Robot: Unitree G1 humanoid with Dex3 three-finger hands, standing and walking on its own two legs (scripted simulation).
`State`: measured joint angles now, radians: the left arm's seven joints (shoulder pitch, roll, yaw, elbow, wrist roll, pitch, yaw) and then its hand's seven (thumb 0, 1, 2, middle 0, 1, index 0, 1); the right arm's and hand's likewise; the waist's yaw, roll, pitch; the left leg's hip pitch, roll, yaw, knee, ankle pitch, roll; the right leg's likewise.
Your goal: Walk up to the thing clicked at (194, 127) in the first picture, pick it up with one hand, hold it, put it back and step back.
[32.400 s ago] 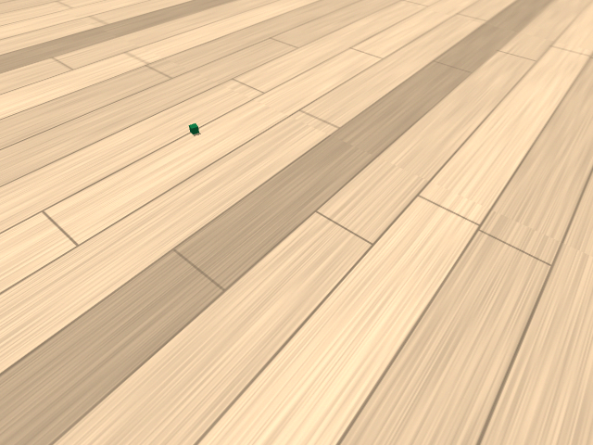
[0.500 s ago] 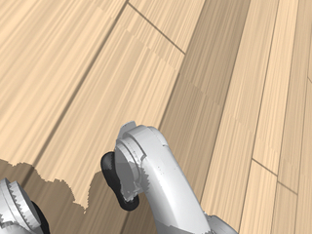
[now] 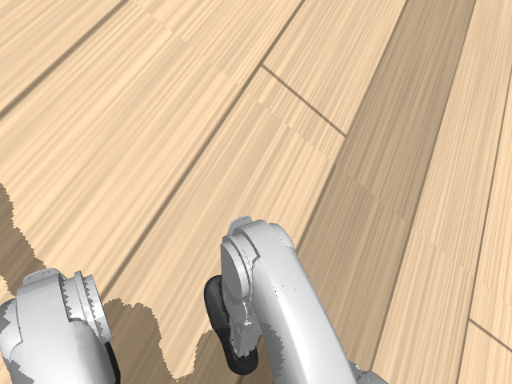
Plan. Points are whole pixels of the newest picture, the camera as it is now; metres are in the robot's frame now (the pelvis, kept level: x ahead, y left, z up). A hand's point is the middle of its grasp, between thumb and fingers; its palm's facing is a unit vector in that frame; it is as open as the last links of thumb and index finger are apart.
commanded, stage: withdraw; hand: left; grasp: from above
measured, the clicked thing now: out of the picture +0.47 +0.35 -0.31
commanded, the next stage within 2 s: home in 0.52 s
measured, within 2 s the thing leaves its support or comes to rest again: neither
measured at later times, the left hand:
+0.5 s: hand out of the picture +0.45 +0.35 -0.14, palm faces -0.41 -0.10 -0.91, open 13.5 cm
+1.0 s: hand out of the picture +0.39 +0.35 -0.04, palm faces -0.25 -0.39 -0.89, open 10.0 cm
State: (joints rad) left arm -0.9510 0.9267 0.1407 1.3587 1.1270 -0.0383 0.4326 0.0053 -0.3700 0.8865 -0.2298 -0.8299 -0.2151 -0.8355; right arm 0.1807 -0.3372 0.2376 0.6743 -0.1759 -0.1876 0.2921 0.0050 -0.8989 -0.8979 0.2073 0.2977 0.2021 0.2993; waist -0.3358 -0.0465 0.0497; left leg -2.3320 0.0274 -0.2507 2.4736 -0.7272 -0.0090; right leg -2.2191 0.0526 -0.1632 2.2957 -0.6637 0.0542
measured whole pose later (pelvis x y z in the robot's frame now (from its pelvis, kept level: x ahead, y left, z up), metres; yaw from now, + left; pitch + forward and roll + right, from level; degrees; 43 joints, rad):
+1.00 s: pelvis +0.00 -0.01 +0.07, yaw +8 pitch +36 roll -7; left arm -0.61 0.63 0.10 0.81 0.81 -0.03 0.12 0.00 0.40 0.83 -0.22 -0.41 -0.21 -0.41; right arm 0.19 -0.29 0.00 0.64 -0.04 0.03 0.10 0.01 -0.90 -0.89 0.21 0.30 0.20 0.30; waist -0.14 0.04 -0.15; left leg -2.15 0.02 -0.11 2.20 -0.69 0.00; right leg -2.08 0.01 -0.06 2.13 -0.67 0.04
